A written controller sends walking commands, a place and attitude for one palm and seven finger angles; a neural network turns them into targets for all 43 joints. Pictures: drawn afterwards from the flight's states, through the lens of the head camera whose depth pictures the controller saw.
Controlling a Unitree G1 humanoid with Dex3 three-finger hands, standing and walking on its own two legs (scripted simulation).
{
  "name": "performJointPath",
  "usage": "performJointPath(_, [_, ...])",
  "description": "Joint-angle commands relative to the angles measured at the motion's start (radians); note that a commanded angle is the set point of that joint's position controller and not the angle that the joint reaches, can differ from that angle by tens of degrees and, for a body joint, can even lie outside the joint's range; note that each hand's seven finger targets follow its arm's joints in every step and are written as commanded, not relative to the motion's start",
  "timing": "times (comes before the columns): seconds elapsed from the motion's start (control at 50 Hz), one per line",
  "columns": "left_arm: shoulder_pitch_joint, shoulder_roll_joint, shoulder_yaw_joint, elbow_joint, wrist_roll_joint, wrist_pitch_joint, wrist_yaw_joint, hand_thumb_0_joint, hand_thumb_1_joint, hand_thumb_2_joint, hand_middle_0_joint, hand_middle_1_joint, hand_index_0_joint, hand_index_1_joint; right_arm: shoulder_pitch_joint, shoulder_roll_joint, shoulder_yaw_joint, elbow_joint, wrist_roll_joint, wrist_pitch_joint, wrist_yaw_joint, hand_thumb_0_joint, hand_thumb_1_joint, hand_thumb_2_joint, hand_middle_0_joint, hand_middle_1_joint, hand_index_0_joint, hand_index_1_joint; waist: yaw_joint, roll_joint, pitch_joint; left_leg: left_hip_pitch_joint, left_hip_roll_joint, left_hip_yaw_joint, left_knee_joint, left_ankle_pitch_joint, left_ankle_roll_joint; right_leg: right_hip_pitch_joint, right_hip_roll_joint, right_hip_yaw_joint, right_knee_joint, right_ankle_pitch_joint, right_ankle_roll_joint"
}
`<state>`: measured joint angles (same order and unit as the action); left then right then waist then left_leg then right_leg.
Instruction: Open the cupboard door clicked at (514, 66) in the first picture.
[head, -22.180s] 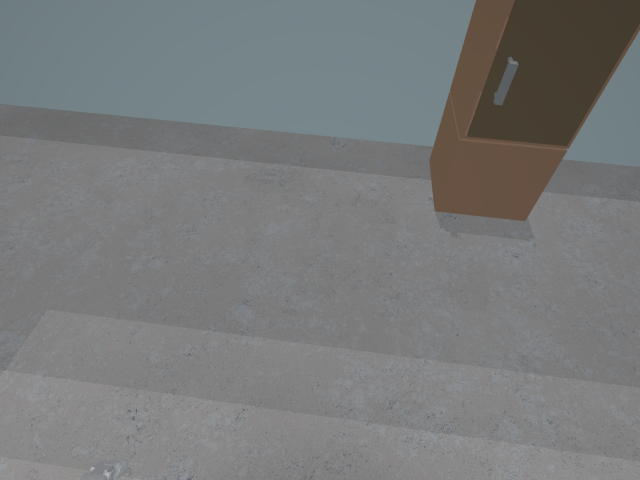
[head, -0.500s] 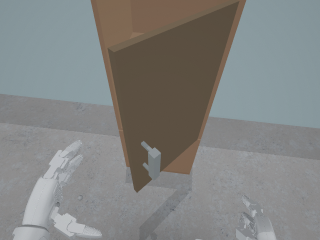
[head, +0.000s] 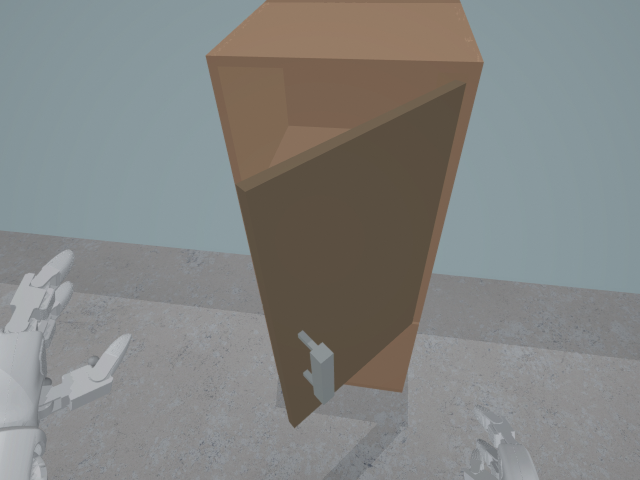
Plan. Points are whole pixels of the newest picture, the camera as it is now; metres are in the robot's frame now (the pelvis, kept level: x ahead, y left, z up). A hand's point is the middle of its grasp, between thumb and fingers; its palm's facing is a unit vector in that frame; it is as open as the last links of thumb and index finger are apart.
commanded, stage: draw the hand back to the body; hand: left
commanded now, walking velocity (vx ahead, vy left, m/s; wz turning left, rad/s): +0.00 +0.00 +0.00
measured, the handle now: (314, 366) +0.33 +0.06 -0.10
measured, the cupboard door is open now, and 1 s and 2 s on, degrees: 51 51 51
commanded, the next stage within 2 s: step back with the hand held close in 0.50 s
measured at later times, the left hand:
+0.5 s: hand (77, 348) +0.18 +0.25 +0.17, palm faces +0.45 -0.79 -0.41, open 7.4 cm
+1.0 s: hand (44, 362) +0.16 +0.27 +0.17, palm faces +0.34 -0.77 -0.54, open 7.4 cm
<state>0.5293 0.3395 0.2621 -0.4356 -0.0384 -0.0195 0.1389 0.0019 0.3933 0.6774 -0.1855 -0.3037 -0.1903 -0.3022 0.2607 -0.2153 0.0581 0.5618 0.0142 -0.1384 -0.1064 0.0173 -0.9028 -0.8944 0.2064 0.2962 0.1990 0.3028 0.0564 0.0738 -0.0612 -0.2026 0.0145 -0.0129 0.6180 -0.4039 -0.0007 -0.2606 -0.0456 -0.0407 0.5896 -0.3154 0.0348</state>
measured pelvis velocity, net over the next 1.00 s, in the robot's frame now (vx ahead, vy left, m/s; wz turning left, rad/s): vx -0.04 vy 0.01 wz -0.04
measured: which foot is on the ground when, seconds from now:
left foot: down 0.00-1.00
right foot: down 0.00-1.00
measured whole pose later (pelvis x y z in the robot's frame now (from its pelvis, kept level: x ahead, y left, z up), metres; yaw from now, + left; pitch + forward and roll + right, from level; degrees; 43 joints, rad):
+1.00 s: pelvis -0.04 +0.01 +0.01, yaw -2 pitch +0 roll +0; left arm 0.57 0.43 0.42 -0.50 -0.04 -0.16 0.11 0.02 0.89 0.89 -0.21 -0.30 -0.21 -0.30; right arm 0.16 -0.23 -0.02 0.57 0.00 -0.01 -0.09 0.02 -0.90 -0.89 0.20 0.30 0.20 0.30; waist 0.01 0.02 0.04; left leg -0.21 0.00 0.03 0.46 -0.25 0.02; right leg -0.27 -0.06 0.00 0.41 -0.14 0.05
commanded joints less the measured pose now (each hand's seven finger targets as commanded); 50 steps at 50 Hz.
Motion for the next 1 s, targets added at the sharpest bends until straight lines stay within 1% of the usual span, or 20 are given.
performJointPath(0.0, [-0.111,0.198,0.181,-0.212,0.0,-0.087,0.013,0.0,0.725,0.825,-0.194,-0.3,-0.194,-0.3,-0.136,-0.1,-0.045,-0.141,-0.009,-0.068,-0.01,0.0,-0.9,-0.9,0.2,0.3,0.2,0.3,0.011,-0.013,-0.012,-0.019,0.001,0.023,-0.16,0.397,0.002,0.144,0.033,-0.03,-0.109,0.28,-0.049])
performJointPath(0.1, [-0.168,0.232,0.248,-0.22,-0.005,-0.112,0.013,0.0,0.9,0.9,-0.2,-0.3,-0.2,-0.3,-0.156,-0.1,-0.049,-0.111,-0.015,-0.078,-0.005,0.0,-0.9,-0.9,0.2,0.3,0.2,0.3,0.018,0.033,0.006,0.022,0.001,0.031,-0.199,0.413,0.001,0.175,0.034,-0.024,-0.15,0.298,-0.051])
performJointPath(0.14, [-0.118,0.157,0.195,-0.135,-0.01,-0.106,-0.001,0.0,0.9,0.9,-0.2,-0.3,-0.2,-0.3,-0.154,-0.1,-0.055,-0.101,-0.016,-0.071,0.003,0.0,-0.9,-0.9,0.2,0.3,0.2,0.3,0.008,-0.035,0.048,0.023,0.005,0.037,-0.211,0.399,0.006,0.164,0.037,-0.028,-0.166,0.294,-0.043])
performJointPath(0.2, [-0.117,0.136,0.174,-0.1,-0.011,-0.105,-0.014,0.0,0.9,0.9,-0.2,-0.3,-0.2,-0.3,-0.162,-0.109,-0.066,-0.093,-0.014,-0.057,0.006,0.0,-0.9,-0.9,0.2,0.3,0.2,0.3,0.007,-0.048,0.068,0.036,0.005,0.044,-0.226,0.374,0.013,0.166,0.037,-0.022,-0.194,0.279,-0.043])
performJointPath(0.3, [-0.153,0.2,0.215,-0.184,-0.004,-0.123,-0.009,0.0,0.9,0.9,-0.2,-0.3,-0.2,-0.3,-0.183,-0.108,-0.071,-0.094,-0.023,-0.056,0.004,0.0,-0.9,-0.9,0.2,0.3,0.2,0.3,0.019,-0.015,-0.028,0.083,-0.002,0.051,-0.239,0.393,0.017,0.223,0.034,-0.011,-0.203,0.307,-0.042])
performJointPath(0.34, [-0.159,0.2,0.211,-0.217,0.0,-0.129,-0.007,0.0,0.9,0.9,-0.2,-0.3,-0.2,-0.3,-0.19,-0.102,-0.068,-0.094,-0.023,-0.063,0.003,0.0,-0.9,-0.9,0.2,0.3,0.2,0.3,0.019,0.009,-0.035,0.089,-0.006,0.049,-0.243,0.398,0.015,0.226,0.036,-0.009,-0.205,0.308,-0.042])
performJointPath(0.4, [-0.173,0.215,0.22,-0.218,0.003,-0.128,-0.001,0.0,0.9,0.9,-0.2,-0.3,-0.2,-0.3,-0.195,-0.1,-0.066,-0.085,-0.026,-0.071,-0.002,0.0,-0.9,-0.9,0.2,0.3,0.2,0.3,0.018,0.012,0.001,0.082,-0.008,0.049,-0.252,0.364,0.013,0.218,0.039,-0.007,-0.229,0.279,-0.045])
performJointPath(0.5, [-0.166,0.178,0.199,-0.149,0.003,-0.125,-0.007,0.0,0.9,0.9,-0.2,-0.3,-0.2,-0.3,-0.195,-0.1,-0.069,-0.07,-0.023,-0.072,-0.003,0.0,-0.9,-0.9,0.2,0.3,0.2,0.3,0.013,-0.006,0.064,0.077,-0.005,0.052,-0.267,0.335,0.014,0.191,0.045,-0.005,-0.255,0.241,-0.042])
performJointPath(0.58, [-0.161,0.162,0.189,-0.125,0.002,-0.126,-0.014,0.0,0.9,0.9,-0.2,-0.3,-0.2,-0.3,-0.192,-0.101,-0.073,-0.066,-0.025,-0.068,0.002,0.0,-0.9,-0.9,0.2,0.3,0.2,0.3,0.012,-0.024,0.066,0.084,-0.003,0.052,-0.278,0.329,0.015,0.191,0.047,-0.008,-0.259,0.229,-0.038])
performJointPath(0.6, [-0.223,0.179,0.193,-0.12,0.002,-0.126,-0.013,0.0,0.9,0.9,-0.2,-0.3,-0.2,-0.3,-0.196,-0.107,-0.071,-0.061,-0.026,-0.066,0.001,0.0,-0.9,-0.9,0.2,0.3,0.2,0.3,0.009,-0.032,0.064,0.086,-0.006,0.05,-0.281,0.328,0.017,0.194,0.046,-0.006,-0.264,0.23,-0.04])
performJointPath(0.62, [-0.274,0.266,0.285,-0.133,0.007,-0.161,-0.008,0.0,0.9,0.9,-0.2,-0.3,-0.2,-0.3,-0.188,-0.131,-0.07,-0.097,-0.015,-0.041,0.005,0.0,-0.9,-0.9,0.2,0.3,0.2,0.3,-0.04,-0.079,0.141,0.006,0.007,0.039,-0.242,0.256,0.029,0.081,0.007,0.074,-0.321,0.255,-0.034])
performJointPath(0.64, [-0.176,0.212,0.25,-0.063,0.009,-0.165,-0.016,0.0,0.9,0.9,-0.2,-0.3,-0.2,-0.3,-0.185,-0.123,-0.076,-0.081,-0.02,-0.021,0.007,0.0,-0.9,-0.9,0.2,0.3,0.2,0.3,-0.042,-0.121,0.11,0.013,0.0,0.025,-0.224,0.249,0.029,0.082,-0.008,0.07,-0.33,0.249,-0.038])
performJointPath(0.68, [-0.133,0.2,0.226,-0.101,0.013,-0.173,-0.021,0.0,0.9,0.9,-0.2,-0.3,-0.2,-0.3,-0.199,-0.128,-0.08,-0.094,-0.026,0.001,0.013,0.0,-0.9,-0.9,0.2,0.3,0.2,0.3,-0.043,-0.1,0.074,0.024,-0.002,0.032,-0.221,0.286,0.025,0.087,-0.016,0.069,-0.321,0.29,-0.042])
performJointPath(0.7, [-0.128,0.217,0.241,-0.145,0.016,-0.186,-0.019,0.0,0.9,0.9,-0.2,-0.3,-0.2,-0.3,-0.204,-0.13,-0.082,-0.098,-0.028,0.008,0.01,0.0,-0.9,-0.9,0.2,0.3,0.2,0.3,-0.04,-0.034,0.035,0.026,-0.002,0.036,-0.225,0.341,0.024,0.119,-0.018,0.052,-0.292,0.366,-0.044])
performJointPath(0.74, [-0.062,0.215,0.245,-0.184,0.012,-0.195,-0.014,0.0,0.9,0.9,-0.2,-0.3,-0.2,-0.3,-0.191,-0.13,-0.085,-0.114,-0.03,0.022,0.01,0.0,-0.9,-0.9,0.2,0.3,0.2,0.3,-0.041,0.011,-0.067,0.04,0.007,0.033,-0.231,0.459,0.015,0.189,-0.011,0.03,-0.228,0.471,-0.041])
performJointPath(0.8, [0.0,0.259,0.292,-0.259,0.008,-0.196,-0.003,0.0,0.9,0.9,-0.2,-0.3,-0.2,-0.3,-0.199,-0.125,-0.095,-0.137,-0.03,0.041,0.007,0.0,-0.9,-0.9,0.2,0.3,0.2,0.3,-0.031,0.048,-0.165,0.056,0.012,0.033,-0.207,0.619,0.005,0.236,-0.004,0.015,-0.161,0.616,-0.039])
performJointPath(0.82, [0.019,0.253,0.292,-0.271,0.004,-0.194,-0.003,0.0,0.9,0.9,-0.2,-0.3,-0.2,-0.3,-0.192,-0.12,-0.096,-0.148,-0.028,0.048,0.008,0.0,-0.9,-0.9,0.2,0.3,0.2,0.3,-0.033,0.02,-0.182,0.05,0.017,0.029,-0.204,0.635,0.0,0.243,-0.002,0.013,-0.146,0.632,-0.037])
performJointPath(0.86, [0.037,0.262,0.309,-0.277,0.0,-0.194,0.002,0.0,0.9,0.9,-0.2,-0.3,-0.2,-0.3,-0.19,-0.121,-0.104,-0.158,-0.024,0.063,0.007,0.0,-0.9,-0.9,0.2,0.3,0.2,0.3,-0.035,-0.017,-0.18,0.022,0.02,0.025,-0.198,0.648,-0.004,0.243,0.004,0.012,-0.127,0.66,-0.035])
performJointPath(0.9, [0.041,0.273,0.327,-0.273,0.0,-0.195,0.004,0.0,0.9,0.9,-0.2,-0.3,-0.2,-0.3,-0.201,-0.125,-0.11,-0.162,-0.022,0.073,0.003,0.0,-0.9,-0.9,0.2,0.3,0.2,0.3,-0.033,0.002,-0.164,-0.002,0.023,0.021,-0.207,0.638,-0.004,0.231,0.008,0.009,-0.114,0.645,-0.031])
performJointPath(0.98, [0.032,0.242,0.303,-0.212,0.001,-0.198,0.006,0.0,0.9,0.9,-0.2,-0.3,-0.2,-0.3,-0.198,-0.135,-0.113,-0.162,-0.016,0.079,0.001,0.0,-0.9,-0.9,0.2,0.3,0.2,0.3,-0.037,0.012,-0.066,-0.108,0.049,0.004,-0.265,0.473,0.015,0.192,0.032,0.006,-0.105,0.459,-0.014])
